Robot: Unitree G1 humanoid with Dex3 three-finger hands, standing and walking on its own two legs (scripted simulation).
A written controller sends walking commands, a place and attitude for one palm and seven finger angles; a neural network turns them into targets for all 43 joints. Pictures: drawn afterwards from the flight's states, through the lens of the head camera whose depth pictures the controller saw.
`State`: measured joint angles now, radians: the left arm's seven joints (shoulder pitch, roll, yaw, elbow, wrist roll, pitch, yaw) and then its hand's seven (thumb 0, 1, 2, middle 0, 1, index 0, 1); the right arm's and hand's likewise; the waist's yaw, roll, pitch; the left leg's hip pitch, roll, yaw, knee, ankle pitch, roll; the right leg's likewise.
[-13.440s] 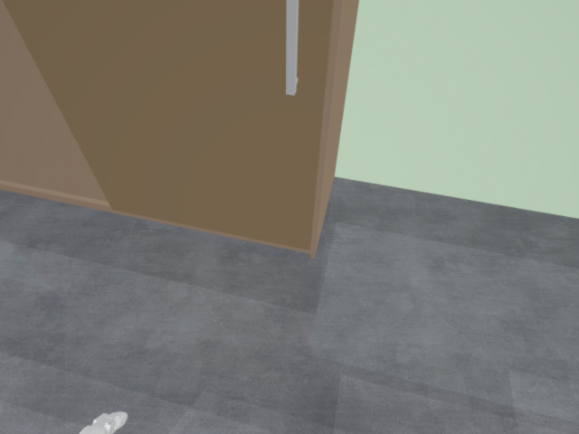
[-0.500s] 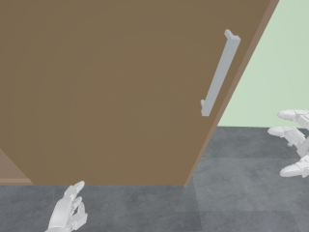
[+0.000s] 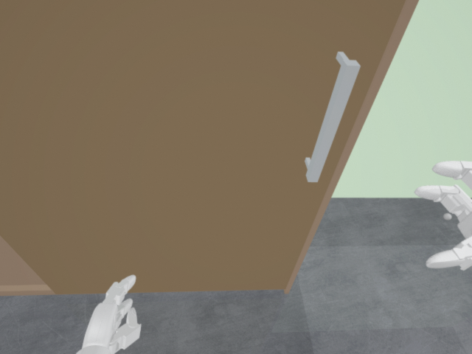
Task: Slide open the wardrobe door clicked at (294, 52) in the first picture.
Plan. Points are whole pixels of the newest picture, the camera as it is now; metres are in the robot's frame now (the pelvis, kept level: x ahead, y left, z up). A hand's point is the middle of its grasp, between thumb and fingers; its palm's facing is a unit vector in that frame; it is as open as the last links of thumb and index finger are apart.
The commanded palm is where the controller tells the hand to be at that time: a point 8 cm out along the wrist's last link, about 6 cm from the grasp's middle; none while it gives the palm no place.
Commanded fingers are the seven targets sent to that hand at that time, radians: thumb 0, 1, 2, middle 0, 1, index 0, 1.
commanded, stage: move the hooked fingers beside the handle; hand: right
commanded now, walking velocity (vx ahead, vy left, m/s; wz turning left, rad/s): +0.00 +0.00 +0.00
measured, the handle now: (325, 124) +0.52 -0.16 +0.15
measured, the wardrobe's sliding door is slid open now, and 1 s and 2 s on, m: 0.00 0.00 0.00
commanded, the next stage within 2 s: none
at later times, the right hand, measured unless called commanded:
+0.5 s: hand (414, 189) +0.33 -0.26 +0.16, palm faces +0.01 +1.00 -0.04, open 14.0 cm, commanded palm +0.31 -0.31 +0.17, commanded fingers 0.00 0.50 -0.30 0.30 1.20 0.30 1.20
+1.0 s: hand (393, 166) +0.39 -0.25 +0.16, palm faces +0.00 +1.00 -0.01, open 14.0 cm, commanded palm +0.36 -0.30 +0.17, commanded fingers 0.00 0.50 -0.30 0.30 1.20 0.30 1.20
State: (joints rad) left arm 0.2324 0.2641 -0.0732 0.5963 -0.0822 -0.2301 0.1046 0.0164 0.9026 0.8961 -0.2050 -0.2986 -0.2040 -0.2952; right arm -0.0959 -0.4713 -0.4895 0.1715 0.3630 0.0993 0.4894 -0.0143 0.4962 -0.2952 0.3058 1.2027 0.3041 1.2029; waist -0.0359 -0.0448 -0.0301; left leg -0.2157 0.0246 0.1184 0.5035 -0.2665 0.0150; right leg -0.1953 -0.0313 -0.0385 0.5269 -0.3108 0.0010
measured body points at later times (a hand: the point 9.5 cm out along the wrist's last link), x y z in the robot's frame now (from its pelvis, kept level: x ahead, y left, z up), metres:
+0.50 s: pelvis +0.00 -0.01 +0.00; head +0.00 +0.00 +0.45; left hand +0.15 +0.24 -0.08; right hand +0.33 -0.32 +0.17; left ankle +0.00 +0.11 -0.74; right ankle -0.02 -0.12 -0.74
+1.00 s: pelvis +0.00 -0.01 +0.00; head +0.01 +0.00 +0.45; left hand +0.13 +0.25 -0.09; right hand +0.38 -0.31 +0.16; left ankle +0.00 +0.11 -0.74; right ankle -0.02 -0.12 -0.74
